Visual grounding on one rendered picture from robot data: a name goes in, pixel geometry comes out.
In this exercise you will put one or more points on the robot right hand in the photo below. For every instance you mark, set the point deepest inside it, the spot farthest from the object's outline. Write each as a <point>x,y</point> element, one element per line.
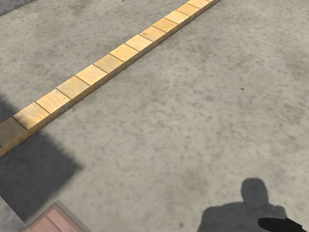
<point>279,225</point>

